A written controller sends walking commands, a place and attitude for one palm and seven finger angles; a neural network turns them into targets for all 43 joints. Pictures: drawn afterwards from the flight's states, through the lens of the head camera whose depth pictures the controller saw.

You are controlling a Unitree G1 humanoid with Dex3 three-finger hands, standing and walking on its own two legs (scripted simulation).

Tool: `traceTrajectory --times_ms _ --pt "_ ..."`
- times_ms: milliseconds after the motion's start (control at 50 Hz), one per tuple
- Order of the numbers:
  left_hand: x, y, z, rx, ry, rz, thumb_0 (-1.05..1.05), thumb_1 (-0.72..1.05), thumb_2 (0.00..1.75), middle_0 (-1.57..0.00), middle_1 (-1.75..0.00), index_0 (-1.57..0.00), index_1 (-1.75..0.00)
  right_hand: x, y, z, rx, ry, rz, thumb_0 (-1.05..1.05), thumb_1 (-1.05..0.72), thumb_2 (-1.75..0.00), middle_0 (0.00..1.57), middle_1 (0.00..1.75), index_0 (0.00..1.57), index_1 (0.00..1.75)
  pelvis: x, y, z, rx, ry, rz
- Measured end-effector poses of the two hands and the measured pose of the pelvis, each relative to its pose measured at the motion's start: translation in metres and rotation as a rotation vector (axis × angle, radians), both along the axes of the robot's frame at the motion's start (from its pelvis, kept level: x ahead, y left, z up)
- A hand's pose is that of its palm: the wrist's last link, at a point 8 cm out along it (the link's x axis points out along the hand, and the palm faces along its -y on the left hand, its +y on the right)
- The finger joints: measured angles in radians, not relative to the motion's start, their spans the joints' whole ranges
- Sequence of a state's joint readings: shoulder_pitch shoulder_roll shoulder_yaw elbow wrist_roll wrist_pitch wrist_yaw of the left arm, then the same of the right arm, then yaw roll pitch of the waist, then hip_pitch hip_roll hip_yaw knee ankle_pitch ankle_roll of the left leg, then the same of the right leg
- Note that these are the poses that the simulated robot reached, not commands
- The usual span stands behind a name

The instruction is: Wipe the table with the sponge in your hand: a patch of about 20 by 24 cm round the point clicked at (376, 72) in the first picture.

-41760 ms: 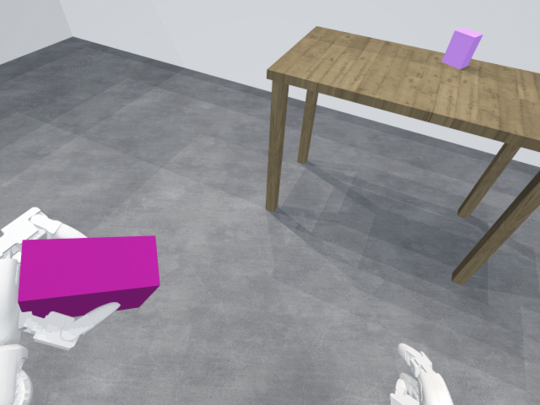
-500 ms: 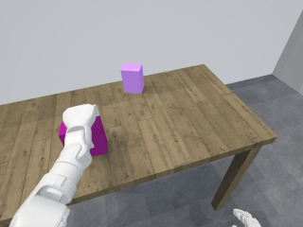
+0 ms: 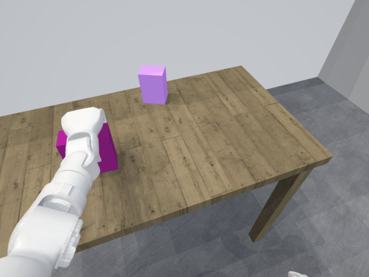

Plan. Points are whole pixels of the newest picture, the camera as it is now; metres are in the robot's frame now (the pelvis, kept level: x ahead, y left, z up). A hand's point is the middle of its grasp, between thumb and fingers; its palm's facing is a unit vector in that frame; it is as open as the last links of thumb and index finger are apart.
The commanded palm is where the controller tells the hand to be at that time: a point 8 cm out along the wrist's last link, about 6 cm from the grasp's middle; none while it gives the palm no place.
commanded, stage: wipe forward along the middle lane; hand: left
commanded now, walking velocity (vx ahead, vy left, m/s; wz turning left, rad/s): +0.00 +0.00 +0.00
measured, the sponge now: (92, 156) +0.41 +0.26 +0.02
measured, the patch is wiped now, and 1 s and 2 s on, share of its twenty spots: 0.75 0.75 0.85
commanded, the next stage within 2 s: slide back across to the first lane in 0.42 s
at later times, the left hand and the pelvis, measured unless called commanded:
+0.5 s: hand (90, 123) +0.47 +0.26 +0.07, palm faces -0.09 +0.00 -1.00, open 9.8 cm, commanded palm +0.46 +0.25 +0.10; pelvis +0.00 +0.03 -0.01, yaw +0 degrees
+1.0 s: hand (74, 124) +0.47 +0.31 +0.07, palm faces -0.07 -0.03 -1.00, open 9.9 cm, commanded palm +0.44 +0.30 +0.12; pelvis +0.02 +0.03 +0.00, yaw -1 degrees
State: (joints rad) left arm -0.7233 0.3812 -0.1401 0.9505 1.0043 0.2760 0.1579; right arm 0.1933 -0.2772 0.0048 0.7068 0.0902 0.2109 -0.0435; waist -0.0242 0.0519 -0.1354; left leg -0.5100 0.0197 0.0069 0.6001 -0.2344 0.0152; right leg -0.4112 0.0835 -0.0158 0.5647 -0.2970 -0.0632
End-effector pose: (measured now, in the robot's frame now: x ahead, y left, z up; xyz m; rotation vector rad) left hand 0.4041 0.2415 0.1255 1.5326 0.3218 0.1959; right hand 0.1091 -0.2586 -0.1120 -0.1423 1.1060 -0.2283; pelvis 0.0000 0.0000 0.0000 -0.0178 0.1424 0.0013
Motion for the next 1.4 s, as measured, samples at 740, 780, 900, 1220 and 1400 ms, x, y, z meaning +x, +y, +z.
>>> traceTrajectory --times_ms 740,780,900,1220,1400 --pt "0.057 0.026 0.0 0.003 -0.004 0.02 0.0 -0.52 1.08 -0.77 -1.37 -0.78 -1.38 -0.071 0.028 -0.011 -0.005 0.18 -0.102 0.01 -0.91 -0.89 0.2 0.3 0.2 0.3 0.006 0.032 -0.007 -0.029 0.088 -0.016" --pt "0.056 0.027 0.0 0.004 -0.007 0.021 0.0 -0.52 1.08 -0.77 -1.38 -0.77 -1.38 -0.07 0.028 -0.01 -0.004 0.178 -0.103 0.01 -0.91 -0.89 0.2 0.3 0.2 0.3 0.007 0.032 -0.006 -0.028 0.082 -0.017" --pt "0.053 0.04 0.002 0.016 -0.009 0.042 0.0 -0.51 1.08 -0.76 -1.38 -0.76 -1.39 -0.057 0.027 -0.007 -0.003 0.154 -0.091 0.01 -0.91 -0.89 0.2 0.3 0.2 0.3 0.011 0.032 -0.004 -0.025 0.07 -0.017" --pt "0.033 0.086 0.002 0.016 0.023 0.061 -0.01 -0.49 1.07 -0.74 -1.39 -0.75 -1.41 0.006 0.02 0.006 -0.029 0.058 -0.012 0.01 -0.91 -0.9 0.2 0.3 0.2 0.3 0.027 0.029 0.001 -0.023 0.04 0.001" --pt "0.024 0.089 -0.001 0.005 -0.005 0.042 -0.01 -0.48 1.07 -0.73 -1.4 -0.73 -1.42 0.026 0.024 0.008 -0.017 0.034 0.013 0.01 -0.91 -0.9 0.2 0.3 0.2 0.3 0.031 0.03 0.001 -0.022 0.035 0.0"
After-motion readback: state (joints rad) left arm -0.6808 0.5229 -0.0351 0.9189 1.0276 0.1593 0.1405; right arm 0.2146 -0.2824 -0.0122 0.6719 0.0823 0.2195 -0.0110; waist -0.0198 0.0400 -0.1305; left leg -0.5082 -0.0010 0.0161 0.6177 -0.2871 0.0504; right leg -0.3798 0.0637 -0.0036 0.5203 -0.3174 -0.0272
